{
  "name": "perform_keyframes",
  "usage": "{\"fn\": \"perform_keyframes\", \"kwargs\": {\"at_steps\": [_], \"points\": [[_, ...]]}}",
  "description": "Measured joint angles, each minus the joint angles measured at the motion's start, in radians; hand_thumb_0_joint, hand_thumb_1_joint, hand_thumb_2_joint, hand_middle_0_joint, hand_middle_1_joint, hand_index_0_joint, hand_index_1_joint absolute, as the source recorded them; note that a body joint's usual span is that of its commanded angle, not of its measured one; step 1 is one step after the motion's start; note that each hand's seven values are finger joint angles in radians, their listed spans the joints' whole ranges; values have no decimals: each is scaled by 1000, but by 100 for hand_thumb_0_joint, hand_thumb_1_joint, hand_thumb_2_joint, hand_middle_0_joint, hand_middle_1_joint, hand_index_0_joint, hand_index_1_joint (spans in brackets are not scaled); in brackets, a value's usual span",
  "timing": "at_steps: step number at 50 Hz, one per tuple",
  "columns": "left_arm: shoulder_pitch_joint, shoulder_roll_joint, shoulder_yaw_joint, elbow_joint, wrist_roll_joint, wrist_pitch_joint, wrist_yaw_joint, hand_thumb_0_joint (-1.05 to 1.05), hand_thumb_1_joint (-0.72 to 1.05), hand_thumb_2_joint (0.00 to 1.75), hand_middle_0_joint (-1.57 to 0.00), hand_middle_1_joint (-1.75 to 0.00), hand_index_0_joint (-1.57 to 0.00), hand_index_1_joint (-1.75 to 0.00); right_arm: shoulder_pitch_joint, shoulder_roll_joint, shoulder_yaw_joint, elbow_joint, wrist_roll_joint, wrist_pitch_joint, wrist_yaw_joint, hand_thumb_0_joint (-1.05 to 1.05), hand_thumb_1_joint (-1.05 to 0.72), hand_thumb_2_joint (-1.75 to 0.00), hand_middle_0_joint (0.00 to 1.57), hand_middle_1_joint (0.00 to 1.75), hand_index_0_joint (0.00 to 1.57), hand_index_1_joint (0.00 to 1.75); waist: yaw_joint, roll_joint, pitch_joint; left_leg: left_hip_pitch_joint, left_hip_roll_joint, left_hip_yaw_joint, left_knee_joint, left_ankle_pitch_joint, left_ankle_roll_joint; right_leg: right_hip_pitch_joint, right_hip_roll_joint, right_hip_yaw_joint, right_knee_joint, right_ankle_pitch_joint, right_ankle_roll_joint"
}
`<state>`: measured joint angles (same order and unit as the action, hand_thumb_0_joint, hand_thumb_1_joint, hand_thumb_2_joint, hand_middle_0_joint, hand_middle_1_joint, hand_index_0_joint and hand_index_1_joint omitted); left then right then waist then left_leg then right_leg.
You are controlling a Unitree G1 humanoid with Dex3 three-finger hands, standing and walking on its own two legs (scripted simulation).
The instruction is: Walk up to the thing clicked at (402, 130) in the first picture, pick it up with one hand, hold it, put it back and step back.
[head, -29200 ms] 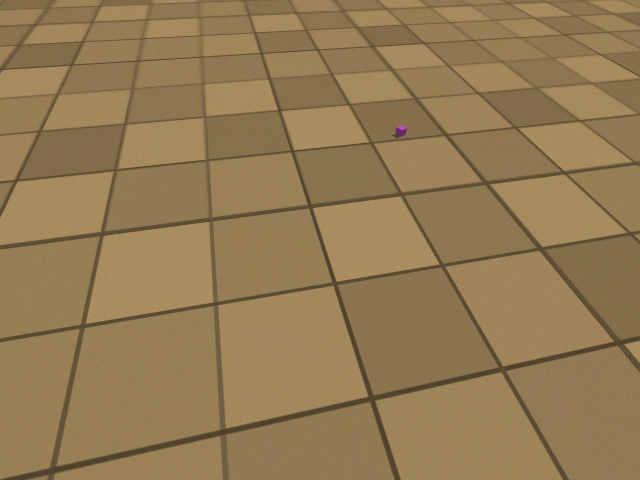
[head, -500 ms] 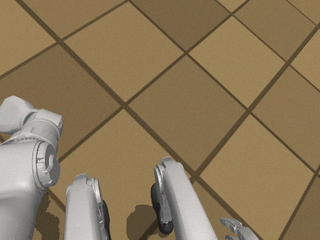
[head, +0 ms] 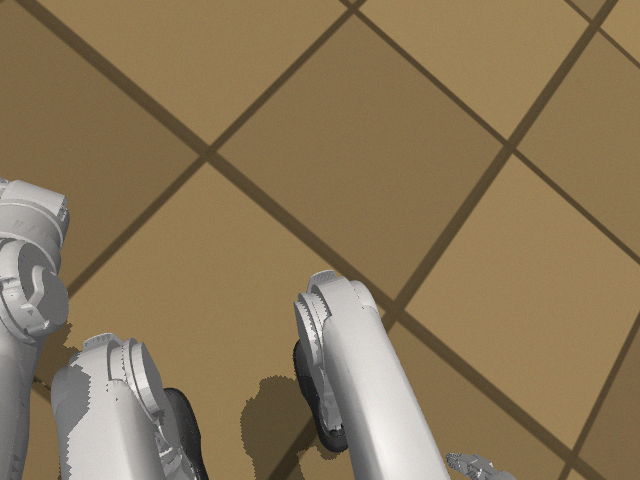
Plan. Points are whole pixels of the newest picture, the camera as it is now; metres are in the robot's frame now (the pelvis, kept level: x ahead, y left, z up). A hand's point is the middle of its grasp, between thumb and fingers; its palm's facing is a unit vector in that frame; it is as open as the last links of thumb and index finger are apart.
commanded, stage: crouch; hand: left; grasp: from above
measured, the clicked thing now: (7, 223) +0.49 +0.26 -0.19
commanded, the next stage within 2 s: lower in 0.30 s
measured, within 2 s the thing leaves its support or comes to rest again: rests again in 1.72 s
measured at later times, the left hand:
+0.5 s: hand (22, 223) +0.49 +0.25 -0.21, palm faces -0.15 -0.41 -0.90, open 4.7 cm
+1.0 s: hand (46, 229) +0.50 +0.24 -0.26, palm faces -0.17 -0.41 -0.90, open 4.6 cm
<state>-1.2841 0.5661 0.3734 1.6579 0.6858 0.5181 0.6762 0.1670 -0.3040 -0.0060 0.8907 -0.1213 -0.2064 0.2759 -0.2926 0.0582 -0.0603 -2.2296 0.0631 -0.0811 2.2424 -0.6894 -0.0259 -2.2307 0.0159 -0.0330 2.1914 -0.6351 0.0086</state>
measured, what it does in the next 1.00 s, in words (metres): lowers itself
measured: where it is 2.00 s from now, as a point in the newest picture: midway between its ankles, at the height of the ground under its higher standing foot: (261, 441)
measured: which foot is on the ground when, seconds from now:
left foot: down 0.00-1.00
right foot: down 0.00-1.00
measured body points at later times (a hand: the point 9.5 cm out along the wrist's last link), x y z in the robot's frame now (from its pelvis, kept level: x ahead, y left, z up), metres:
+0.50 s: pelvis +0.00 +0.00 -0.04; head +0.28 +0.02 +0.31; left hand +0.50 +0.27 -0.16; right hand -0.04 -0.27 -0.14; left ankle +0.08 +0.14 -0.34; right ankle +0.10 -0.12 -0.34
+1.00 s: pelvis +0.00 +0.01 -0.05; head +0.30 +0.04 +0.28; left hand +0.50 +0.26 -0.21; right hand -0.05 -0.25 -0.13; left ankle +0.08 +0.14 -0.34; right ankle +0.10 -0.12 -0.34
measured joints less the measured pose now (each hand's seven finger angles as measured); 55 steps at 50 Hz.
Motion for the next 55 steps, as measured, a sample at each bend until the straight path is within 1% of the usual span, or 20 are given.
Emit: {"fn": "perform_keyframes", "kwargs": {"at_steps": [4,10,13,17,23,26,28,33,40,43,47,55], "points": [[-14,22,16,18,1,-9,21,-13,50,22,-91,-23,-122,-32,-6,-7,4,-5,-14,-7,10,0,-91,-90,20,30,20,29,-2,1,26,-28,-2,-8,41,-4,-1,-26,0,-4,37,-1,1],[-39,51,42,54,-29,-7,52,-13,50,22,-91,-23,-122,-32,-17,-16,20,-3,-39,-17,30,0,-91,-90,20,30,20,29,-2,-2,64,-49,-7,-23,83,-8,-3,-42,-1,-15,72,-4,1],[-50,66,52,67,-39,-4,59,-12,50,22,-91,-23,-122,-33,-23,-21,29,-1,-48,-19,39,0,-91,-90,20,30,20,29,-6,-7,86,-54,-9,-30,98,-10,-5,-42,-2,-20,83,-6,1],[-59,90,71,68,-37,-9,61,-12,49,23,-91,-23,-122,-34,-25,-29,40,-1,-56,-21,52,0,-92,-90,20,30,20,29,-14,-18,112,-60,-11,-39,116,-10,-6,-44,-3,-28,95,-5,2],[-60,124,56,60,-8,-27,50,-12,49,23,-91,-23,-123,-34,-20,-43,53,1,-70,-18,72,0,-92,-90,20,30,20,29,-31,-26,136,-78,-16,-56,146,-12,-5,-52,-4,-40,114,-4,4],[-63,139,39,67,2,-33,50,-12,49,24,-91,-23,-123,-34,-17,-47,60,-1,-78,-17,83,0,-92,-90,20,30,20,29,-38,-31,147,-83,-16,-61,158,-13,-2,-53,-3,-45,120,-4,8],[-64,147,30,77,1,-35,53,-12,49,24,-91,-24,-123,-35,-17,-48,65,-4,-82,-19,91,0,-92,-90,20,30,20,29,-44,-33,155,-87,-17,-65,164,-13,0,-52,-3,-48,121,-3,10],[-62,161,33,101,-6,-44,62,-12,49,23,-91,-24,-122,-35,-14,-49,86,-15,-89,-23,105,0,-92,-90,20,30,20,29,-56,-43,173,-95,-19,-74,172,-10,4,-51,-3,-55,120,0,14],[-43,180,35,111,5,-72,86,-12,49,23,-91,-24,-122,-35,-21,-48,124,-23,-105,-33,128,0,-92,-90,20,30,20,29,-76,-66,204,-96,-24,-89,185,-11,4,-42,-4,-68,123,-1,16],[-40,192,35,107,7,-86,96,-12,49,23,-91,-24,-122,-35,-24,-49,134,-27,-109,-37,139,0,-92,-90,20,30,20,29,-84,-73,213,-99,-25,-95,193,-14,3,-41,-4,-72,127,-3,16],[-50,214,30,117,12,-104,108,-12,49,24,-92,-23,-124,-34,-26,-54,148,-35,-113,-43,155,0,-92,-90,20,30,20,29,-95,-79,224,-101,-27,-102,202,-18,3,-39,-4,-78,131,-6,18],[-75,263,16,156,5,-114,128,-12,49,23,-92,-22,-125,-32,-25,-69,178,-70,-117,-50,181,0,-92,-90,20,30,20,29,-118,-90,247,-101,-27,-120,215,-23,1,-34,-1,-93,132,-5,18]]}}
